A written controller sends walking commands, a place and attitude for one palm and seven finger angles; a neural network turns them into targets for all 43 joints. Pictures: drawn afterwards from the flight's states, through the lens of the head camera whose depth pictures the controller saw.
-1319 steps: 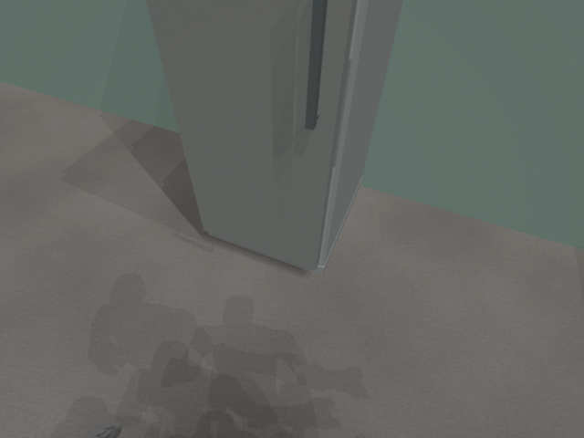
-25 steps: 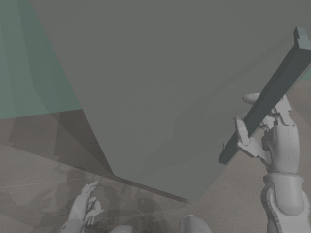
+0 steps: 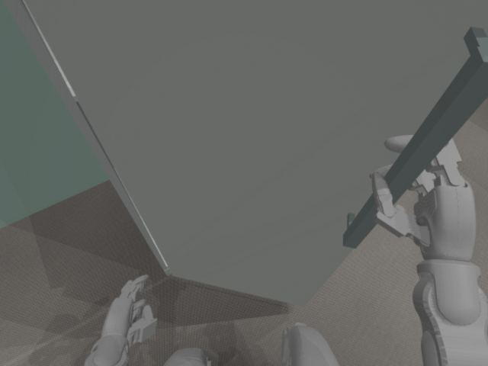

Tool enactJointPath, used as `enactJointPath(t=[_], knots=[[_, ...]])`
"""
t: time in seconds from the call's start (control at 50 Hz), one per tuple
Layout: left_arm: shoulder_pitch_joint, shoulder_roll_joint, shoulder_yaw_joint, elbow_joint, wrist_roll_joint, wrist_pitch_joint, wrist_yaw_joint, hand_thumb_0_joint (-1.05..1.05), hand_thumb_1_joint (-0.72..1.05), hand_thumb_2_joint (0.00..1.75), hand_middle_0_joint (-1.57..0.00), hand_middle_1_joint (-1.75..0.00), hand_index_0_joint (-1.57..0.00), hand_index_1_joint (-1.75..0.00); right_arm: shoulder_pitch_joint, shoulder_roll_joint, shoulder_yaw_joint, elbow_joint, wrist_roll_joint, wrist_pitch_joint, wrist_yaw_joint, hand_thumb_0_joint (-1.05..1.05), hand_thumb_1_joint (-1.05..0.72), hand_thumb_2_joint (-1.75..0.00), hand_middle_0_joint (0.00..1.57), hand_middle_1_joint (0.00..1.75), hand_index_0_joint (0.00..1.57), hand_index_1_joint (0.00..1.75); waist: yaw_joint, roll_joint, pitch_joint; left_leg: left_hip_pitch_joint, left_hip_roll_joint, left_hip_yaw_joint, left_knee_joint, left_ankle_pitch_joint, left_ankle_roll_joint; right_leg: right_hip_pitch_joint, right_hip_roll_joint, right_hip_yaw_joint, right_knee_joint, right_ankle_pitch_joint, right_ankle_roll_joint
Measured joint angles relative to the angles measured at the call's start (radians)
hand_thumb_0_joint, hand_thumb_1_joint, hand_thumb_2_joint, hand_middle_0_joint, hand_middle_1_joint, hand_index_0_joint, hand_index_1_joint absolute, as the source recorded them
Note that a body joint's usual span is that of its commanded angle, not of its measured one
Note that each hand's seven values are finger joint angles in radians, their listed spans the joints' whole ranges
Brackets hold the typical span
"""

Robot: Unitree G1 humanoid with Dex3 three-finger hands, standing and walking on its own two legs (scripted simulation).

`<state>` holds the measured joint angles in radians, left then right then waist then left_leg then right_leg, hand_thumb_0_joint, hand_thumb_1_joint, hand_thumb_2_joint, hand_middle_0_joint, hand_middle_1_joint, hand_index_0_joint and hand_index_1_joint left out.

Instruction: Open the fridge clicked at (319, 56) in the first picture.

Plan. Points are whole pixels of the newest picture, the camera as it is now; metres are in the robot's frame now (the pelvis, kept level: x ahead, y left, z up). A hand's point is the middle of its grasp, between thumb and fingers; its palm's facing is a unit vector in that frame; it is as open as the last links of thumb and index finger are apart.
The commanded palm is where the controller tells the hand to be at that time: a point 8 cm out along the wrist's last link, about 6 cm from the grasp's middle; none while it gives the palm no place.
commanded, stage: walk backward, drawing the door open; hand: right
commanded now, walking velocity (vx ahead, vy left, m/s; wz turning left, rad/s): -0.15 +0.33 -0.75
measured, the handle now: (392, 172) +0.35 -0.15 +0.17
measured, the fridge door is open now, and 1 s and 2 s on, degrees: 47 82 77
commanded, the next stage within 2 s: stop walking and hold the door back in 0.78 s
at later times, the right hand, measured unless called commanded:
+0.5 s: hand (338, 311) +0.17 -0.06 +0.17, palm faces +0.48 +0.85 -0.24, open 6.8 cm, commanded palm +0.12 -0.09 +0.17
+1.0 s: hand out of the picture +0.08 +0.03 +0.17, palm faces +0.77 +0.59 -0.24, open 6.4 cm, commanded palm +0.04 -0.02 +0.15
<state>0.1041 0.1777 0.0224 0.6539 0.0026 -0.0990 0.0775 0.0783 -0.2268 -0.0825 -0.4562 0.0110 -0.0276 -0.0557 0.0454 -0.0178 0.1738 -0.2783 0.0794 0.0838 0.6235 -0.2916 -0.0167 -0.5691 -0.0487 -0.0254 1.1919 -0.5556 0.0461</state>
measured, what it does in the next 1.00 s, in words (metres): steps to the left, turning right: right foot, then left foot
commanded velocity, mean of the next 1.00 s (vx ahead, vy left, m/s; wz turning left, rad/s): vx -0.12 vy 0.17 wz -0.62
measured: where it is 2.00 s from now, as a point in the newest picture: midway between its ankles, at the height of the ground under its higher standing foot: outside the picture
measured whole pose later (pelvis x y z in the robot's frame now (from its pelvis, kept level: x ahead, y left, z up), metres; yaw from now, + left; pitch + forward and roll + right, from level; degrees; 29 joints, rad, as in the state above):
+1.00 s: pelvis -0.03 +0.35 +0.00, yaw -40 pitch -2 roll +0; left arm 0.15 0.19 -0.01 0.66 0.00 -0.09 0.08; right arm 0.05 -0.25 -0.12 -0.28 0.04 -0.07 -0.10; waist -0.02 -0.04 0.10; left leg -0.27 0.08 0.06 0.58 -0.27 -0.03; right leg -0.59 -0.02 0.06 1.15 -0.46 0.06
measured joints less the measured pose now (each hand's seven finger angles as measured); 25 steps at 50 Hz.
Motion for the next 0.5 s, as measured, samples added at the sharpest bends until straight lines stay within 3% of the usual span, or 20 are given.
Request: enactJointPath(t=[0.04, 0.08, 0.1, 0.12, 0.14, 0.18, 0.22, 0.32, 0.36, 0.38, 0.42, 0.46, 0.5], knots=[[0.011, 0.009, 0.001, -0.023, 0.004, 0.001, 0.009, 0.02, 0.9, 0.9, -0.2, -0.3, -0.2, -0.3, 0.016, 0.001, 0.018, -0.022, -0.002, -0.01, 0.007, -0.05, -0.6, -0.79, 0.46, 1.4, 0.24, 1.3, 0.009, 0.022, -0.004, -0.004, 0.02, 0.039, -0.005, 0.005, 0.009, 0.066, 0.007, -0.075, -0.132, 0.011, -0.003], [0.03, 0.019, 0.0, -0.055, 0.009, -0.006, 0.013, 0.02, 0.9, 0.9, -0.2, -0.3, -0.2, -0.3, 0.025, -0.002, 0.04, -0.049, -0.001, -0.017, 0.012, -0.05, -0.6, -0.79, 0.46, 1.4, 0.24, 1.3, 0.012, 0.034, -0.028, -0.05, 0.032, 0.073, 0.041, -0.012, 0.017, 0.159, 0.009, -0.126, -0.366, 0.118, -0.005], [0.042, 0.031, 0.002, -0.078, 0.012, -0.014, 0.012, 0.01, 0.9, 0.9, -0.2, -0.3, -0.2, -0.3, 0.025, -0.002, 0.049, -0.065, -0.002, -0.02, 0.012, -0.06, -0.59, -0.78, 0.46, 1.4, 0.23, 1.29, 0.006, 0.018, -0.048, -0.101, 0.019, 0.082, 0.114, -0.037, 0.02, 0.204, -0.003, -0.115, -0.488, 0.231, -0.041], [0.035, 0.023, 0.011, -0.08, 0.016, -0.022, 0.012, 0.01, 0.9, 0.9, -0.2, -0.3, -0.2, -0.3, 0.01, -0.011, 0.053, -0.071, -0.006, -0.027, 0.007, -0.07, -0.59, -0.78, 0.46, 1.4, 0.22, 1.28, 0.002, 0.026, -0.038, -0.147, 0.008, 0.052, 0.217, -0.109, 0.007, 0.192, -0.004, -0.102, -0.491, 0.268, -0.087], [0.021, 0.009, 0.016, -0.071, 0.018, -0.024, 0.008, 0.01, 0.91, 0.9, -0.2, -0.3, -0.2, -0.3, -0.01, -0.019, 0.052, -0.062, -0.011, -0.04, 0.005, -0.07, -0.6, -0.78, 0.46, 1.4, 0.21, 1.26, -0.006, 0.04, -0.01, -0.18, -0.014, 0.006, 0.323, -0.166, -0.003, 0.188, -0.004, -0.089, -0.474, 0.268, -0.095], [0.003, -0.018, 0.007, -0.052, 0.021, -0.02, -0.003, 0.01, 0.91, 0.9, -0.2, -0.3, -0.2, -0.3, -0.03, -0.033, 0.042, -0.043, -0.018, -0.049, 0.01, -0.08, -0.6, -0.78, 0.47, 1.4, 0.2, 1.26, -0.01, 0.047, 0.027, -0.235, -0.062, -0.053, 0.487, -0.19, -0.021, 0.2, -0.015, -0.045, -0.501, 0.28, -0.067], [0.003, -0.032, -0.004, -0.042, 0.02, -0.021, -0.015, 0.01, 0.91, 0.9, -0.2, -0.3, -0.2, -0.3, -0.036, -0.037, 0.035, -0.025, -0.023, -0.045, 0.014, -0.07, -0.6, -0.78, 0.47, 1.4, 0.21, 1.27, -0.016, 0.025, 0.04, -0.266, -0.082, -0.068, 0.532, -0.14, -0.029, 0.211, -0.038, 0.007, -0.57, 0.33, -0.032], [0.052, -0.039, -0.028, -0.053, 0.002, -0.016, -0.03, 0.01, 0.9, 0.9, -0.2, -0.3, -0.2, -0.3, -0.02, -0.024, 0.023, 0.019, 0.008, -0.012, 0.003, -0.05, -0.62, -0.79, 0.47, 1.41, 0.23, 1.3, -0.046, -0.053, 0.003, -0.132, -0.069, -0.075, 0.185, -0.093, -0.025, 0.21, -0.099, 0.117, -0.684, 0.423, 0.022], [0.074, -0.05, -0.041, -0.062, -0.006, -0.01, -0.03, 0.01, 0.9, 0.9, -0.2, -0.3, -0.2, -0.3, -0.008, -0.041, 0.001, 0.025, 0.025, 0.004, -0.008, -0.05, -0.62, -0.79, 0.47, 1.41, 0.22, 1.3, -0.05, -0.042, -0.036, -0.023, -0.052, -0.068, -0.003, -0.066, -0.016, 0.172, -0.096, 0.142, -0.651, 0.389, 0.024], [0.077, -0.059, -0.05, -0.065, -0.009, -0.006, -0.031, 0.01, 0.9, 0.9, -0.2, -0.3, -0.2, -0.3, -0.004, -0.056, -0.019, 0.019, 0.027, 0.011, -0.016, -0.06, -0.62, -0.8, 0.47, 1.41, 0.22, 1.29, -0.054, -0.009, -0.059, 0.004, -0.027, -0.076, -0.083, -0.027, 0.0, 0.126, -0.078, 0.135, -0.579, 0.299, 0.018], [0.04, -0.035, -0.049, -0.039, -0.004, 0.002, -0.026, 0.01, 0.9, 0.9, -0.2, -0.3, -0.2, -0.3, 0.003, -0.03, -0.046, 0.02, 0.018, 0.007, -0.027, -0.06, -0.62, -0.81, 0.46, 1.41, 0.22, 1.3, -0.038, -0.027, -0.045, -0.025, -0.031, -0.048, -0.025, 0.016, -0.011, 0.029, -0.058, 0.136, -0.29, 0.123, 0.007], [0.022, -0.014, -0.033, -0.016, -0.005, 0.01, -0.021, 0.01, 0.9, 0.9, -0.2, -0.3, -0.2, -0.3, 0.024, -0.019, -0.048, 0.012, 0.017, 0.011, -0.031, -0.05, -0.62, -0.81, 0.46, 1.41, 0.22, 1.31, -0.02, -0.022, -0.03, -0.014, -0.012, -0.018, -0.005, 0.007, -0.01, -0.018, -0.019, 0.083, -0.053, 0.042, 0.007], [0.023, 0.0, -0.021, -0.013, -0.004, 0.018, -0.009, 0.01, 0.9, 0.9, -0.2, -0.3, -0.2, -0.3, 0.05, -0.015, -0.041, -0.001, 0.019, 0.005, -0.029, -0.05, -0.62, -0.8, 0.46, 1.41, 0.23, 1.32, -0.009, 0.0, -0.022, 0.006, 0.011, 0.009, -0.021, 0.01, -0.002, -0.001, 0.004, 0.0, 0.002, -0.006, 0.008]])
